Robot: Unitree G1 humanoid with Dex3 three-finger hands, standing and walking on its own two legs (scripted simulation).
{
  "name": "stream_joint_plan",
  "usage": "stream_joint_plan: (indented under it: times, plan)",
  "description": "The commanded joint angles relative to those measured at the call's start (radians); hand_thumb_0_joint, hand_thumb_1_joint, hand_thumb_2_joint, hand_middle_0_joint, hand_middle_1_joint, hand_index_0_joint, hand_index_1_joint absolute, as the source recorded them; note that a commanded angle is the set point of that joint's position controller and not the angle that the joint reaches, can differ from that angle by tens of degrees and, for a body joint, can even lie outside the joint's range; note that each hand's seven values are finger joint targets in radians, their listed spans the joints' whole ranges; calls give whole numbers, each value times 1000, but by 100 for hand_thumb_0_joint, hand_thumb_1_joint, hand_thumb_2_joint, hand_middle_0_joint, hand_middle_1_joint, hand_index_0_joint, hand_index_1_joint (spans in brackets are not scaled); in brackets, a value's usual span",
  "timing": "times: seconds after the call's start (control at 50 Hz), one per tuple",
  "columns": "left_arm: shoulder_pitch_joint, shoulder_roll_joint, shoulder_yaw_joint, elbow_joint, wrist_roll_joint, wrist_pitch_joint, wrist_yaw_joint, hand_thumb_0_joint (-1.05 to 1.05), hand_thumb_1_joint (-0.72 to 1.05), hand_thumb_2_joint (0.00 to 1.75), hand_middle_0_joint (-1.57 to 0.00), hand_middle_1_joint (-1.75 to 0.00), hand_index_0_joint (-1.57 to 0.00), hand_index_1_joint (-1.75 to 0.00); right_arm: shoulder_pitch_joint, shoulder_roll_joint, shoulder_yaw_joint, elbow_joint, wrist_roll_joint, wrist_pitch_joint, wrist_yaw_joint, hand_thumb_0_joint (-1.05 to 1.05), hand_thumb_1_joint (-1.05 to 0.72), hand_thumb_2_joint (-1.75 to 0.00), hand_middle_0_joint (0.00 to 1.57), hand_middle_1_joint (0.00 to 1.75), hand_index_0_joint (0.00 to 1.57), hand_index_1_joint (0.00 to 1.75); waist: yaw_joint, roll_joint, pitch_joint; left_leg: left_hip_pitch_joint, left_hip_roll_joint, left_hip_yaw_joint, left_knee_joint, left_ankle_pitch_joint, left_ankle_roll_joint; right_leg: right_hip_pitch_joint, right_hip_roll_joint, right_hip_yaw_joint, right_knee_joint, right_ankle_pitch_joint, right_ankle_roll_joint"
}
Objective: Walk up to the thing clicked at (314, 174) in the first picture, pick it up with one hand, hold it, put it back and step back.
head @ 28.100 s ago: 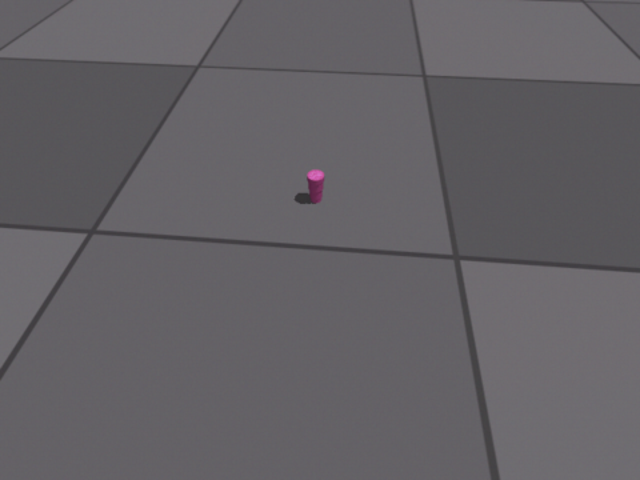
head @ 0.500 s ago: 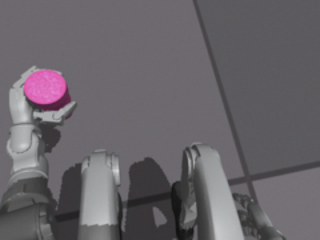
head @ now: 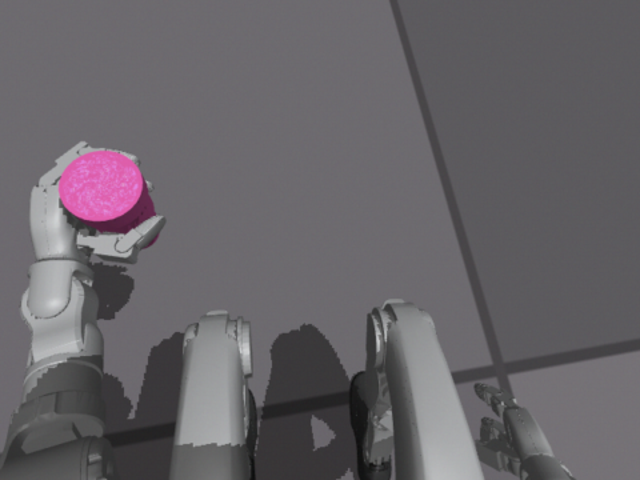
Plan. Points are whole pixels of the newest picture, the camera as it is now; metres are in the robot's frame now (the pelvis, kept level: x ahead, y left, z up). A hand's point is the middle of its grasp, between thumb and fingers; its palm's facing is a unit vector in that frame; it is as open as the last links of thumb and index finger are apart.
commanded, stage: lift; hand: left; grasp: from the side
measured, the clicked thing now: (123, 211) +0.43 +0.23 -0.03
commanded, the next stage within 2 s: hold in 1.66 s
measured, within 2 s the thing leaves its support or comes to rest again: neither
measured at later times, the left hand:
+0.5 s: hand (33, 151) +0.39 +0.21 +0.16, palm faces +0.13 -0.99 -0.04, open 9.1 cm
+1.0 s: hand out of the picture +0.39 +0.21 +0.28, palm faces +0.12 -0.99 -0.04, open 9.1 cm
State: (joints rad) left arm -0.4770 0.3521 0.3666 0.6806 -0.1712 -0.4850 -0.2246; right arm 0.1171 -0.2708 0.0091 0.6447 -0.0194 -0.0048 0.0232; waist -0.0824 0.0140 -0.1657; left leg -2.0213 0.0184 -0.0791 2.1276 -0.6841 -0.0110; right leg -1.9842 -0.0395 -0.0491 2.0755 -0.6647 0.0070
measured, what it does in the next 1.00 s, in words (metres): rises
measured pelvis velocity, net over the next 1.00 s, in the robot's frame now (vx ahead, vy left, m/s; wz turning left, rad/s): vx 0.06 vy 0.01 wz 0.04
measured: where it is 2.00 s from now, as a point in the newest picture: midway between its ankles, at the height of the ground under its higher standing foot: (306, 457)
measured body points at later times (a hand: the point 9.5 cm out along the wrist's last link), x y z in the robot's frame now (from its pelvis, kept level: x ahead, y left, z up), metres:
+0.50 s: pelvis +0.03 +0.00 +0.14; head +0.17 +0.03 +0.57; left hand +0.38 +0.27 +0.17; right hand +0.20 -0.24 +0.03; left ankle +0.08 +0.12 -0.39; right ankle +0.10 -0.13 -0.39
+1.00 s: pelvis +0.06 +0.01 +0.25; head +0.14 +0.03 +0.69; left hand +0.38 +0.26 +0.28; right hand +0.20 -0.23 +0.14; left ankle +0.08 +0.12 -0.39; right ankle +0.10 -0.13 -0.39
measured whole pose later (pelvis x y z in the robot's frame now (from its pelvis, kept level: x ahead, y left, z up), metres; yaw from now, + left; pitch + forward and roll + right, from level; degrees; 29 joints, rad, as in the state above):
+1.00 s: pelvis +0.06 +0.01 +0.25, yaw +2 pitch +17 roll -3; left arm -0.11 0.25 0.16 0.34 -0.18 -0.30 -0.07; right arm 0.22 -0.22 0.01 0.63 0.03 -0.06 -0.04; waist -0.04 0.02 -0.12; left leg -1.00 0.04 -0.04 1.25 -0.55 0.00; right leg -0.97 -0.02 -0.05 1.19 -0.52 0.02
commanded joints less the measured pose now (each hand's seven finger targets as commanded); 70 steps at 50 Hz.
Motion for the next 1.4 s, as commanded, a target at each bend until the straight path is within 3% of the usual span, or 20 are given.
stream_joint_plan:
  times: [0.0,0.1,0.28,0.42,0.48,0.5,0.64,0.68,0.72,0.76,0.82,0.86,0.94,1.08,1.14,1.16,1.26,1.28,1.32,1.38]
  plan:
    - [-266,192,37,-369,-45,-64,12,0,19,119,-125,-136,-128,-135,86,-185,-76,-102,16,-32,-21,0,-91,-90,20,30,20,30,16,134,-664,517,-16,21,-353,111,33,395,30,-8,-299,146,-48]
    - [-183,184,30,-473,-58,-10,38,0,18,119,-124,-136,-126,-134,81,-172,-83,-123,33,-43,-36,0,-90,-90,20,30,20,30,30,90,-677,557,-15,40,-399,129,41,527,31,18,-397,155,-39]
    - [-61,127,-41,-656,-50,70,113,0,19,119,-121,-134,-124,-133,72,-144,-85,-142,57,-53,-59,0,-90,-90,20,30,20,30,37,94,-629,758,-9,25,-564,180,35,679,36,19,-552,211,-37]
    - [45,97,-69,-701,-49,111,154,0,21,120,-122,-136,-125,-134,78,-128,-78,-141,67,-71,-73,0,-90,-89,20,30,20,30,36,99,-530,929,-1,-8,-722,205,22,778,40,3,-675,239,-32]
    - [52,85,-94,-673,-42,118,158,0,22,121,-123,-137,-126,-135,87,-120,-72,-136,66,-78,-78,0,-90,-89,20,30,20,30,18,87,-485,966,-3,0,-769,233,24,851,41,6,-736,276,-29]
    - [78,83,-89,-667,-42,120,164,0,20,122,-124,-138,-127,-137,81,-113,-68,-141,66,-80,-77,0,-90,-90,20,30,20,30,33,77,-464,970,-6,9,-784,232,25,883,42,9,-762,272,-29]
    - [83,44,-139,-641,-41,114,145,0,19,123,-126,-139,-129,-138,103,-116,-68,-131,63,-100,-74,0,-90,-89,20,30,20,30,28,106,-400,1142,4,3,-904,322,13,968,44,-1,-861,341,-31]
    - [108,64,-106,-618,-38,112,150,0,17,122,-127,-139,-130,-138,110,-116,-68,-130,61,-101,-71,0,-90,-89,20,30,20,30,43,96,-390,1172,6,-1,-935,353,10,1004,44,-6,-881,359,-31]
    - [102,68,-104,-636,-39,101,151,0,15,122,-127,-139,-129,-138,101,-108,-64,-135,59,-101,-68,0,-91,-90,20,30,20,30,50,93,-374,1187,1,6,-968,329,13,1049,44,-2,-919,346,-30]
    - [91,39,-126,-634,-43,96,151,0,15,122,-128,-139,-130,-139,103,-105,-62,-134,59,-102,-68,0,-90,-90,20,30,20,30,42,82,-357,1199,-1,19,-991,329,15,1082,42,2,-951,354,-28]
    - [94,59,-114,-644,-40,90,156,0,15,120,-125,-136,-127,-135,115,-105,-61,-127,55,-103,-71,0,-90,-90,20,30,20,30,46,86,-373,1255,0,25,-1016,391,13,1142,44,1,-983,406,-27]
    - [97,38,-139,-638,-39,87,149,0,16,119,-125,-136,-127,-135,122,-105,-60,-126,50,-103,-71,0,-91,-90,20,30,20,30,38,82,-367,1294,2,23,-1036,442,9,1163,47,-5,-995,444,-28]
    - [57,39,-151,-627,-27,76,150,0,18,122,-127,-138,-129,-138,112,-98,-57,-127,47,-102,-71,0,-91,-90,20,30,20,30,39,68,-302,1296,-1,32,-1094,360,14,1200,46,0,-1056,388,-24]
    - [73,20,-154,-585,-33,78,147,0,20,122,-124,-136,-126,-136,120,-92,-53,-122,43,-101,-75,0,-90,-90,20,30,20,30,46,59,-292,1376,-1,39,-1157,411,10,1284,47,-3,-1117,433,-24]
    - [59,10,-159,-584,-34,68,148,0,21,123,-124,-137,-126,-136,110,-95,-54,-123,42,-103,-71,0,-90,-90,20,30,20,30,48,58,-244,1388,2,36,-1202,366,9,1289,48,-6,-1145,393,-23]
    - [64,25,-140,-576,-31,69,150,0,21,122,-124,-136,-126,-135,111,-86,-52,-123,41,-101,-72,0,-91,-90,20,30,20,30,56,59,-245,1393,0,39,-1209,354,10,1299,47,-3,-1160,381,-22]
    - [58,6,-159,-567,-35,62,136,0,25,121,-120,-134,-122,-133,113,-84,-51,-123,37,-97,-78,0,-90,-90,20,30,20,30,43,35,-255,1419,-6,59,-1224,413,14,1387,46,8,-1201,450,-18]
    - [65,16,-141,-557,-37,61,138,0,26,122,-121,-134,-123,-134,110,-85,-51,-123,38,-99,-79,0,-90,-90,20,30,20,30,51,26,-246,1417,-6,62,-1233,402,15,1405,43,10,-1210,443,-17]
    - [35,10,-152,-550,-34,57,135,0,25,122,-121,-134,-123,-134,107,-81,-51,-119,36,-98,-80,0,-90,-90,20,30,20,30,39,23,-224,1421,-8,67,-1242,390,18,1410,41,17,-1233,441,-13]
    - [52,11,-147,-546,-32,51,134,0,23,122,-121,-135,-123,-134,113,-78,-51,-112,33,-95,-81,0,-90,-90,20,30,20,30,50,37,-251,1457,-9,72,-1250,441,16,1446,39,20,-1240,490,-13]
